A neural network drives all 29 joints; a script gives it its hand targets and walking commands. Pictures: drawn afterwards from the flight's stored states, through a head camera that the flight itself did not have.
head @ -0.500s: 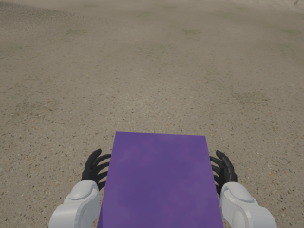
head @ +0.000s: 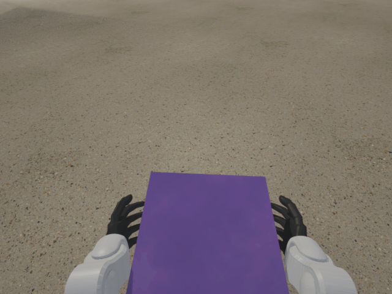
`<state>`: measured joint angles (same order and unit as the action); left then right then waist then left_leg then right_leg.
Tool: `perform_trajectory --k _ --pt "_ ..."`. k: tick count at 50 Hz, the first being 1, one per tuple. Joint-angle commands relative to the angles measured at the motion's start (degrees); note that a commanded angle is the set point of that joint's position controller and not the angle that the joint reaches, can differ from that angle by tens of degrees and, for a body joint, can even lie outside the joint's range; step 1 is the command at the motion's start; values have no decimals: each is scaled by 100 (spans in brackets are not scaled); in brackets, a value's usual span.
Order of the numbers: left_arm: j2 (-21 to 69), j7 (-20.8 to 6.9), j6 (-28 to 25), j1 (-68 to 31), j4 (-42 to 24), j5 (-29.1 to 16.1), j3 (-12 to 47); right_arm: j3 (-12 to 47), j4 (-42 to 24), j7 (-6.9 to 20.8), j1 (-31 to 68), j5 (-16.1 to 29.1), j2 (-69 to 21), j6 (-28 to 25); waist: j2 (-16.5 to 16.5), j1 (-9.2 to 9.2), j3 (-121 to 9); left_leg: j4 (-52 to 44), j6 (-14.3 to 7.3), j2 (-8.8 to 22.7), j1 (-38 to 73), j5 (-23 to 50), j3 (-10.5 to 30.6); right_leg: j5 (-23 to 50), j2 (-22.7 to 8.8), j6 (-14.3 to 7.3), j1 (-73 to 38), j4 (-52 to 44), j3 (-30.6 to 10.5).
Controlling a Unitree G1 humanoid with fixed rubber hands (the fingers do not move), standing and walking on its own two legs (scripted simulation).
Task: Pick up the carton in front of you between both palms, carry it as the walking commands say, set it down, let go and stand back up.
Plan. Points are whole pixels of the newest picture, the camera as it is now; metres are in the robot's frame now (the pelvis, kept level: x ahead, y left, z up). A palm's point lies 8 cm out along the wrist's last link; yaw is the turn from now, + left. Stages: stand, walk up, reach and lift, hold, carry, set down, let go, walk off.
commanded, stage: carry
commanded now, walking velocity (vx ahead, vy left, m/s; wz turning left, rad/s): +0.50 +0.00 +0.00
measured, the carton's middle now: (204, 255) +0.23 +0.01 +0.02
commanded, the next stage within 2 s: none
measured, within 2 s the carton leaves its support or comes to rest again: neither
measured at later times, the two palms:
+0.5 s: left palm (141, 126) +0.55 +0.18 +0.08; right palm (250, 128) +0.53 -0.12 +0.09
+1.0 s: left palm (172, 74) +0.87 +0.13 +0.09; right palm (251, 75) +0.87 -0.17 +0.08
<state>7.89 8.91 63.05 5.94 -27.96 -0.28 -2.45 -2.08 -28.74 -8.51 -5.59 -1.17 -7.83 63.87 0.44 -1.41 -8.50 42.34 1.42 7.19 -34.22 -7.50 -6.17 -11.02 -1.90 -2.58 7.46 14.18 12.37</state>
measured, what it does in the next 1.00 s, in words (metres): walks ahead: left foot, then right foot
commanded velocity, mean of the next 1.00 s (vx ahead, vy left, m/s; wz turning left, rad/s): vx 0.50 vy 0.00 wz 0.00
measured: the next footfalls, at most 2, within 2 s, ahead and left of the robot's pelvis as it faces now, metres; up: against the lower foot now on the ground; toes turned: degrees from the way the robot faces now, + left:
left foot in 0.18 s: +0.30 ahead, +0.14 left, +0.00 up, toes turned +11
right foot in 0.68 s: +0.63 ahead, -0.10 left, +0.00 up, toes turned -13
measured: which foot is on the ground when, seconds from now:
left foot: up 0.00-0.16, down 0.18-0.72, up 0.74-1.00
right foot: down 0.00-0.22, up 0.24-0.66, down 0.68-1.00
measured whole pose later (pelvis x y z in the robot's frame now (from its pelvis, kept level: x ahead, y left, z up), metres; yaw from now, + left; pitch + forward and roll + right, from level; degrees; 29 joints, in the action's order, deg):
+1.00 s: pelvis +0.64 -0.02 +0.00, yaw +0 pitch +4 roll +2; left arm 7.9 8.6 62.7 6.0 -31.5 -0.5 -2.3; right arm -1.5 -32.0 -8.5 -5.2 -1.0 -7.8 63.7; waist 0.4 -1.1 -5.3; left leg 46.0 1.0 6.8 -34.9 -7.9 -6.2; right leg -12.1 -1.9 -2.7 5.8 13.4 12.6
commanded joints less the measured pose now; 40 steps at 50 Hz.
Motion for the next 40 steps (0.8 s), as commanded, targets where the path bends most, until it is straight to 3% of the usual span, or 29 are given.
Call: perform_trajectory --k 1,7,9,10,11,12,13,14,15,17,20,24,30,32,33,34,35,36,37,38,39,40 --pt "3551 -298 -36 -1971 -766 -971 3108 3175 -614 46 1908 863 -3855 -106 -736 65 -211 -679 -2 -75 -87 467 -222 200 -1324 -416 -540 -842 -799" --pt "3033 -22 197 -1910 -682 -779 2866 2962 -663 -61 1930 964 -3144 140 -891 43 162 -1433 -188 -220 471 276 -582 1170 -1327 -271 -877 -175 -540" --pt "2998 26 261 -1984 -736 -804 2907 2839 -552 -79 1801 959 -3056 185 -536 176 -291 -1688 -258 -619 2115 -159 -1024 1991 -955 -38 -366 1337 -4" --pt "2928 48 289 -1981 -762 -807 2915 2776 -482 -91 1683 939 -3032 197 21 292 -640 -1896 -336 -22 3322 -526 -135 1480 -751 186 483 2596 80" --pt "2991 45 316 -2029 -974 -854 3028 2741 -449 -99 1763 952 -3024 170 1639 336 -1275 -2594 -1126 1530 4655 -1488 2571 81 -69 518 2141 4540 -47" --pt "3009 12 313 -2144 -1032 -931 3100 2770 -436 -74 1631 1035 -3251 158 1906 308 -1088 -3165 -1335 1802 4715 -681 3533 -1614 167 440 3107 5438 -646" --pt "3351 -33 274 -2199 -951 -957 3224 2866 -601 -17 1798 1088 -3467 124 1339 281 -1077 -2979 -1293 1748 4556 8 2928 -1588 -210 272 3266 5930 -1096" --pt "3659 -95 220 -2259 -921 -959 3238 2968 -650 62 1941 1133 -3747 70 778 283 -1143 -2793 -1218 1603 4290 406 2420 -1329 -394 170 3251 6037 -1191" --pt "3948 -151 155 -2286 -822 -943 3232 3064 -710 145 2110 1166 -3985 10 306 252 -1001 -2874 -1010 1463 3797 443 1869 -925 -589 129 3092 5662 -1247" --pt "4231 -218 32 -2269 -740 -847 3247 3214 -781 276 2305 1229 -4202 -93 427 209 -960 -3198 -728 1191 3272 -99 1147 -397 -633 161 2713 4975 -1085" --pt "4210 -206 -75 -2020 -711 -687 3232 3318 -741 372 2078 1265 -4140 -168 670 225 -721 -3546 -758 1030 3261 -363 649 30 -604 306 2797 4078 -829" --pt "3915 -132 -45 -1910 -829 -679 3214 3236 -800 318 1889 1239 -3766 -160 687 245 -312 -3587 -796 813 3535 295 179 540 -505 403 2982 2726 -501" --pt "3251 -16 184 -1885 -945 -783 3094 2944 -756 49 1668 1025 -3173 47 892 259 285 -3301 -690 794 3788 1314 -245 843 -329 205 2660 1614 -149" --pt "3112 -2 236 -1884 -936 -813 3013 2939 -793 -16 1735 1000 -3103 110 937 219 204 -2791 -585 782 3828 2040 -420 692 -220 87 2062 1439 17" --pt "3085 4 250 -1800 -882 -817 2968 2959 -827 -38 1807 1011 -3085 136 820 118 -46 -2085 -477 633 3647 2456 -696 541 15 58 1242 1242 297" --pt "3060 10 253 -1721 -829 -822 2899 2986 -846 -55 1800 1009 -3081 158 443 30 -448 -985 -331 365 3139 2574 -870 172 228 40 38 1222 384" --pt "3038 19 252 -1677 -827 -799 2836 3019 -917 -70 1864 1022 -3040 173 -368 -55 -791 437 -95 63 2058 1436 -865 -595 -727 -106 -1040 750 -1067" --pt "3077 -7 231 -1838 -838 -851 2861 3110 -1116 -57 1847 1058 -3114 189 -1999 -37 -1358 2285 172 -686 278 -879 -513 -981 -2180 -931 -2396 118 -3783" --pt "3343 -65 213 -1709 -818 -951 2916 3207 -1130 -23 1990 1157 -3260 183 -1814 9 -1197 3096 40 -657 -262 -1930 293 292 -2280 -1000 -2169 -231 -4105" --pt "3609 -142 160 -1853 -914 -1006 2994 3283 -1012 28 2049 1154 -3616 139 -1378 13 -1156 3388 -144 -337 -350 -1837 533 1145 -2159 -904 -1921 31 -3344" --pt "3877 -216 91 -2010 -954 -1047 3099 3321 -956 90 2113 1146 -3913 73 -741 29 -1203 3246 -239 -145 -327 -1531 590 1575 -2007 -777 -1628 180 -2785" --pt "4066 -284 22 -2170 -1012 -1082 3193 3357 -887 143 2134 1133 -4148 6 -377 54 -1080 2818 -253 23 -184 -1216 641 1655 -1867 -594 -1241 95 -2320"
